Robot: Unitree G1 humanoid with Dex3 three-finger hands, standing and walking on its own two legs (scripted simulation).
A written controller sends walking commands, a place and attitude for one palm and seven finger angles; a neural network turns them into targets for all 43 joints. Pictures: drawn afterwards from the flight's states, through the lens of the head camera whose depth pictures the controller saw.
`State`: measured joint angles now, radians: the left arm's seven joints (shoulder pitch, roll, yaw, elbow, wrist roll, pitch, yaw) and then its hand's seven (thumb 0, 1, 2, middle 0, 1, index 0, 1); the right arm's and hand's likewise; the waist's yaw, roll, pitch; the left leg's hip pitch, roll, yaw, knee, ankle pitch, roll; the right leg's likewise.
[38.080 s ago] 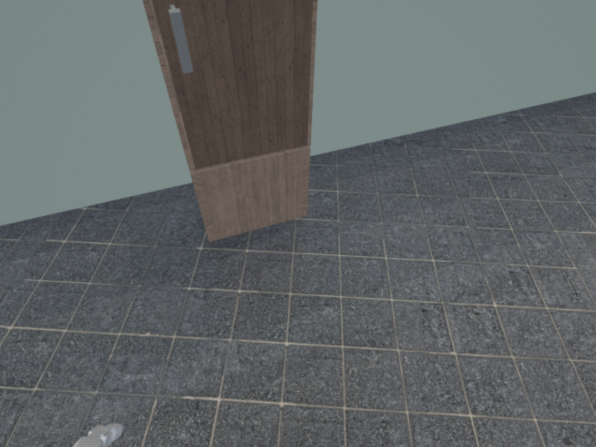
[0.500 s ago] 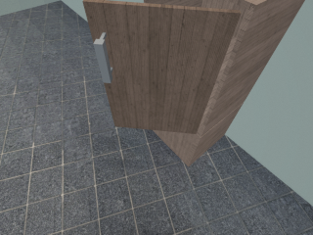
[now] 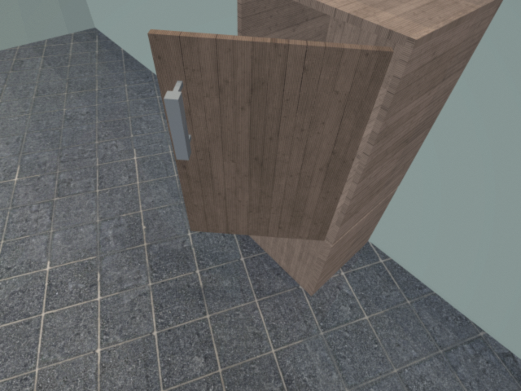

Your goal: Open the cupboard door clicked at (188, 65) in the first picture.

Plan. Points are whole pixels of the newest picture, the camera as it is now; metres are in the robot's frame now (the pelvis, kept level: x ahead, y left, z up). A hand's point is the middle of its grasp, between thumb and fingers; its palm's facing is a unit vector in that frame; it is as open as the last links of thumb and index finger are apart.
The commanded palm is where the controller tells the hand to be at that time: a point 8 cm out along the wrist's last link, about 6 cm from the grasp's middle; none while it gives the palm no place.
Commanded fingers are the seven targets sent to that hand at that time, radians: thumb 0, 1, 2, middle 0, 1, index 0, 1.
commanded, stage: look again from close up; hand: left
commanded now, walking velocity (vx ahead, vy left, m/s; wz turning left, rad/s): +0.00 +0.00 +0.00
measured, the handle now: (181, 121) +0.57 +0.20 +0.09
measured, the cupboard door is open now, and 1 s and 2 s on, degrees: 44 44 44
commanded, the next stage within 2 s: shuffle to correct the standing spot in 0.56 s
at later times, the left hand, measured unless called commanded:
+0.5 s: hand out of the picture +0.06 +0.23 -0.15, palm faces +0.02 -0.94 -0.33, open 7.4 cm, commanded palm none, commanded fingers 0.00 0.90 0.90 -0.20 -0.30 -0.20 -0.30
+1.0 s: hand out of the picture -0.10 +0.17 -0.19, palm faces +0.05 -0.99 -0.14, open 7.4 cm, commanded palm none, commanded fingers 0.00 0.90 0.90 -0.20 -0.30 -0.20 -0.30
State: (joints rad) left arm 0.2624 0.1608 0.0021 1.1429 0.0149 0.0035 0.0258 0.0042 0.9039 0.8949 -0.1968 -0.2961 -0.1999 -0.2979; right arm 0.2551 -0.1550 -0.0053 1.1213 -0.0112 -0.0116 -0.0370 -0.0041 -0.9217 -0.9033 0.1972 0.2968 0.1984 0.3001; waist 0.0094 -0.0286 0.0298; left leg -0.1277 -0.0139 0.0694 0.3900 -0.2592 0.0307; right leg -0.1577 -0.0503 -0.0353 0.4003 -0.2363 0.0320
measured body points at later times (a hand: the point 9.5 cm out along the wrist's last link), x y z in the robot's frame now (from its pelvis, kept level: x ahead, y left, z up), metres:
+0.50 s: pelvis -0.04 -0.01 +0.00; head -0.06 -0.01 +0.45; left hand +0.06 +0.27 -0.13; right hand +0.08 -0.30 -0.12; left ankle -0.03 +0.09 -0.74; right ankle -0.02 -0.14 -0.74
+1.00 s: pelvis -0.04 +0.00 -0.01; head -0.06 +0.03 +0.44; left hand -0.10 +0.22 -0.18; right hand -0.08 -0.22 -0.16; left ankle -0.03 +0.09 -0.74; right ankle -0.02 -0.14 -0.74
